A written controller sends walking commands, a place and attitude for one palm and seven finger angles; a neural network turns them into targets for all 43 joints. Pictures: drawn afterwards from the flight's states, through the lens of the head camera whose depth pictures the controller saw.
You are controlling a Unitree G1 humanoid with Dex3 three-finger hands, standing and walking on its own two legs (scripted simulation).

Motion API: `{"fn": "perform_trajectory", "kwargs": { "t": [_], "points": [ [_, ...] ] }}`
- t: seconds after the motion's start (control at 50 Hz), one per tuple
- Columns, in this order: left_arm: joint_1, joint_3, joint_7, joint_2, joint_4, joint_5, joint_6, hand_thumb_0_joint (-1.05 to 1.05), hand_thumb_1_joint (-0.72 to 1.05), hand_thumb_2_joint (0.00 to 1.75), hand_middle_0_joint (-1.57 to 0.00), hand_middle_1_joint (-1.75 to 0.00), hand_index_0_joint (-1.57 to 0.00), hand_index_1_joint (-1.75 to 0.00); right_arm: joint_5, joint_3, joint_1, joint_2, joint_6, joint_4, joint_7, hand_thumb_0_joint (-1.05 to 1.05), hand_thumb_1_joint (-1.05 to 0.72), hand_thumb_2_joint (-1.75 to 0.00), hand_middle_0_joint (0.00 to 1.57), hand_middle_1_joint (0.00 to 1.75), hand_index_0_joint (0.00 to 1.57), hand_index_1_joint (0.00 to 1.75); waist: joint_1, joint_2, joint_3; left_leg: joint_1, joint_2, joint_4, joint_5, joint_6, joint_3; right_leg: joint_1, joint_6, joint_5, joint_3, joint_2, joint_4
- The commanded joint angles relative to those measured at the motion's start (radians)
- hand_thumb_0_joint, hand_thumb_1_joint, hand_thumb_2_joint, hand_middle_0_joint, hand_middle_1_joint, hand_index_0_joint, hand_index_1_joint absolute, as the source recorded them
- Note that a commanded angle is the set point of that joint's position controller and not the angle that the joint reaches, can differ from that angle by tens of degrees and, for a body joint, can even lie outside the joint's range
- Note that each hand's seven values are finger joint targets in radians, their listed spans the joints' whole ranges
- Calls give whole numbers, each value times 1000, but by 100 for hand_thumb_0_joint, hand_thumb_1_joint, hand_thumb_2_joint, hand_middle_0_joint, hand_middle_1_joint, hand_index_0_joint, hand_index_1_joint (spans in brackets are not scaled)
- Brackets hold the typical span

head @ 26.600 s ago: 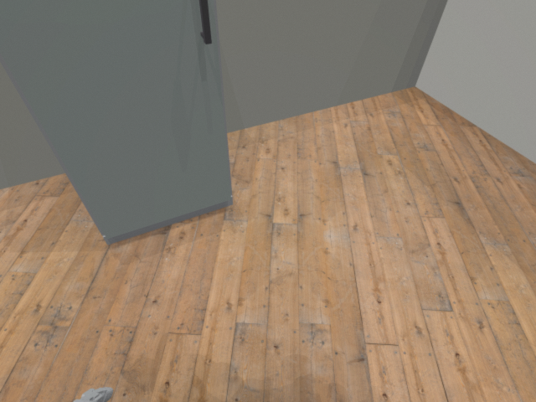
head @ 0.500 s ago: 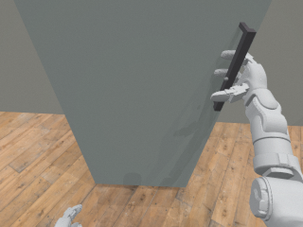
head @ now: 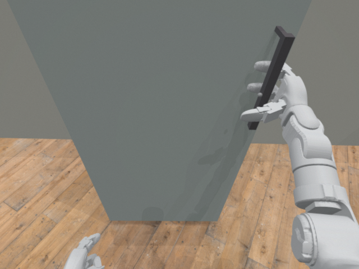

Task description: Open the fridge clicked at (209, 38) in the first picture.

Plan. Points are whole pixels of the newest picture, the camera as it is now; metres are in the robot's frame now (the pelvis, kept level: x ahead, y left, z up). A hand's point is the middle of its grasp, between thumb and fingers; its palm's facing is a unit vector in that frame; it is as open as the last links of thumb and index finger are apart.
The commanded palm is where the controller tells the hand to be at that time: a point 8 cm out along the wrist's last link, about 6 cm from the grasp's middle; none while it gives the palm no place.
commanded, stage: slide the fingers in behind the handle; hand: right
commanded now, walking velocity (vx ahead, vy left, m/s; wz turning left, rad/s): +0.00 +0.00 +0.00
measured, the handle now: (264, 84) +0.49 -0.15 +0.20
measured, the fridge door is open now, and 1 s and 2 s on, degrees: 0 0 4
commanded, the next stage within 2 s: grip the handle and tug to test in 0.28 s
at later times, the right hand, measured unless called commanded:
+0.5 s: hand (258, 94) +0.43 -0.12 +0.21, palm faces -0.07 +1.00 +0.00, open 13.8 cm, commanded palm +0.41 -0.17 +0.21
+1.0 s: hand (258, 93) +0.44 -0.12 +0.21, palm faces -0.06 +1.00 -0.01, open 6.7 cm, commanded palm +0.41 -0.17 +0.21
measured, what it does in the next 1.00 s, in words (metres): stands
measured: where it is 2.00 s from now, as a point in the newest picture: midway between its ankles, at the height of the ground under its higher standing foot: outside the picture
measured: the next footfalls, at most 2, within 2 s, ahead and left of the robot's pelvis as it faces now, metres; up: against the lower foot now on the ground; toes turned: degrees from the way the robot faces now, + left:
none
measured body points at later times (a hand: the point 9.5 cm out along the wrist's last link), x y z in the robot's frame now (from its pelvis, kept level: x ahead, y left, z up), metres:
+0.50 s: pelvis +0.00 +0.00 +0.00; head +0.00 +0.01 +0.45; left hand +0.12 +0.24 -0.11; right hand +0.43 -0.18 +0.21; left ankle -0.01 +0.11 -0.74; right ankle -0.01 -0.12 -0.74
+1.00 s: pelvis +0.00 -0.01 +0.00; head +0.00 +0.01 +0.45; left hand +0.12 +0.24 -0.11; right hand +0.43 -0.18 +0.21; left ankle -0.01 +0.11 -0.74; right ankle -0.01 -0.12 -0.74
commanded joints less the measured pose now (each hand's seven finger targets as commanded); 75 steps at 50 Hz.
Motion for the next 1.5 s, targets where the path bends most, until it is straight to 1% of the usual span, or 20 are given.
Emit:
{"fn": "perform_trajectory", "kwargs": {
  "t": [0.0,0.02,0.06,0.12,0.18,0.26,0.36,0.38,0.44,0.54,0.68,0.72,0.8,0.86,0.88,0.96,1.2,1.32,1.38,1.48],
  "points": [
    [-61,47,5,118,-130,-1,-40,0,90,90,-20,-30,-20,-30,19,-4,-512,-120,-89,-265,24,0,50,-30,30,120,30,120,17,34,-323,58,-22,-37,364,18,-13,179,-44,324,29,18,-13],
    [-67,44,5,115,-132,-2,-41,0,90,90,-20,-30,-20,-30,19,19,-513,-94,-86,-261,28,0,50,-30,30,120,30,120,20,24,-313,49,-23,-36,362,17,-13,180,-44,320,27,18,-15],
    [-64,45,7,119,-127,-1,-39,0,90,90,-20,-30,-20,-30,19,-19,-524,-142,-86,-251,26,0,50,-30,30,120,30,120,18,30,-302,50,-23,-43,338,17,-15,164,-43,291,28,18,-21],
    [-65,42,9,117,-127,-2,-38,0,90,90,-20,-30,-20,-30,20,10,-536,-108,-85,-237,30,0,50,-30,30,120,30,120,26,39,-281,42,-23,-48,323,16,-13,158,-45,279,30,19,-25],
    [-56,45,14,127,-121,0,-35,0,90,90,-20,-30,-20,-30,20,-35,-506,-157,-79,-189,27,0,50,-30,30,120,30,120,18,75,-267,43,-25,-54,308,14,-13,140,-48,266,30,18,-27],
    [-49,44,13,118,-116,1,-39,0,90,90,-20,-30,-20,-30,13,-9,-565,-130,-83,-211,22,0,50,-30,30,120,30,120,27,14,-295,31,-23,-48,313,16,-14,165,-43,279,32,20,-25],
    [-43,46,11,119,-115,1,-38,0,90,90,-20,-30,-20,-30,12,-17,-535,-132,-85,-179,18,0,50,-30,30,120,30,120,22,45,-284,33,-25,-50,309,16,-13,150,-43,275,31,18,-26],
    [-41,49,13,125,-114,2,-37,0,90,90,-20,-30,-20,-30,11,-25,-530,-146,-89,-175,19,0,45,-32,30,121,30,121,22,68,-291,40,-25,-54,301,13,-12,147,-45,269,29,16,-27],
    [-40,46,15,121,-112,1,-41,0,90,90,-20,-30,-20,-30,9,-3,-573,-124,-91,-168,19,0,31,-38,32,123,32,123,31,38,-280,21,-25,-54,288,15,-14,151,-45,258,32,17,-31],
    [-33,47,13,123,-114,4,-43,0,90,90,-20,-30,-20,-30,8,-46,-560,-167,-103,-162,16,0,8,-48,35,126,35,126,16,29,-304,45,-25,-52,298,18,-16,146,-43,268,29,18,-32],
    [-31,50,11,126,-114,2,-46,0,90,90,-20,-30,-20,-30,11,-29,-539,-149,-113,-161,20,0,-25,-62,38,131,38,131,20,58,-289,42,-28,-56,295,16,-11,146,-43,271,29,12,-33],
    [-31,50,12,124,-112,-1,-48,0,90,90,-20,-30,-20,-30,6,-6,-580,-129,-112,-168,19,0,-34,-66,39,132,39,132,31,35,-276,18,-28,-57,283,16,-13,154,-42,260,33,12,-36],
    [-37,51,7,122,-119,1,-51,0,90,90,-20,-30,-20,-30,5,-4,-564,-123,-115,-214,14,0,-53,-74,41,135,41,135,18,-6,-327,36,-26,-49,310,20,-14,184,-38,304,33,13,-30],
    [-32,51,5,121,-110,2,-51,0,90,90,-20,-30,-20,-30,8,5,-550,-103,-106,-192,14,0,-67,-80,43,137,43,137,23,39,-300,29,-30,-51,315,18,-9,171,-39,299,33,12,-29],
    [-34,54,5,126,-113,3,-49,0,90,90,-20,-30,-20,-30,7,-8,-536,-123,-109,-204,12,0,-71,-82,43,137,43,137,19,40,-310,38,-31,-51,317,18,-8,175,-39,306,32,10,-29],
    [-44,54,-1,118,-120,2,-53,0,90,90,-20,-30,-20,-30,9,20,-525,-82,-108,-270,14,0,-90,-90,45,140,45,140,13,11,-348,44,-30,-39,367,21,-6,218,-34,373,34,10,-19],
    [-79,54,-6,116,-145,5,-30,0,90,90,-20,-30,-20,-30,16,-24,-430,-121,-71,-378,22,0,-90,-90,45,140,45,140,-9,28,-356,113,-28,-28,484,20,-6,215,-38,476,22,12,-12],
    [-93,52,-8,110,-154,7,-19,0,90,90,-20,-30,-20,-30,17,-1,-415,-90,-42,-431,18,0,-90,-90,45,140,45,140,-8,4,-364,114,-27,-26,515,18,-5,234,-37,512,18,14,-6],
    [-98,55,-6,114,-153,7,-6,0,90,90,-20,-30,-20,-30,12,-13,-377,-105,-23,-408,16,0,-90,-90,45,140,45,140,-9,40,-346,120,-28,-29,519,17,-2,221,-39,509,15,13,-5],
    [-117,54,-10,107,-178,10,4,0,90,90,-20,-30,-20,-30,15,-18,-295,-96,-10,-492,20,0,-90,-90,45,140,45,140,-31,15,-398,156,-24,-16,573,17,-4,247,-37,587,14,12,0]
  ]
}}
